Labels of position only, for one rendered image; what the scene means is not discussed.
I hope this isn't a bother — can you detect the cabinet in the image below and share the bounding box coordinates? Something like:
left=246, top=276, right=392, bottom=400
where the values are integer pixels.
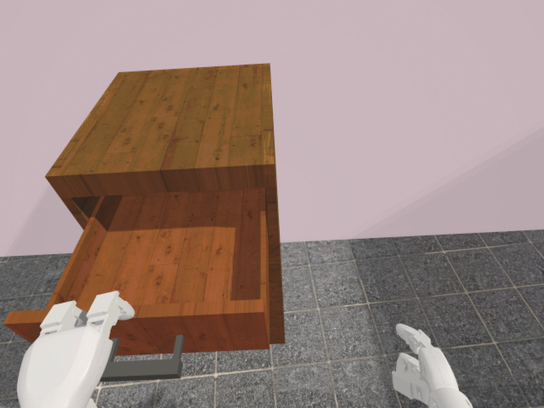
left=45, top=63, right=285, bottom=344

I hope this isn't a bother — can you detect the left robot hand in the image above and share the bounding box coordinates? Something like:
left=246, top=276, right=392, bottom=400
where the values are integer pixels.
left=17, top=291, right=135, bottom=408

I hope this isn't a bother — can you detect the robot right forearm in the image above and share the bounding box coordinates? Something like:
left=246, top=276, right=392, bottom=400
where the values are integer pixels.
left=428, top=388, right=473, bottom=408

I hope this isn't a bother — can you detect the right robot hand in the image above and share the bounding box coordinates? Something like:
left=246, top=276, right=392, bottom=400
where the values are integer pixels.
left=392, top=324, right=459, bottom=405

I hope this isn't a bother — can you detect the drawer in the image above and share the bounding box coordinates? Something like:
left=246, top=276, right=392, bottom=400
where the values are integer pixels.
left=3, top=187, right=269, bottom=356

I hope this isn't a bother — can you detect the handle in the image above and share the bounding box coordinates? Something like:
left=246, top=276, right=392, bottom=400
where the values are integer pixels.
left=99, top=335, right=184, bottom=382

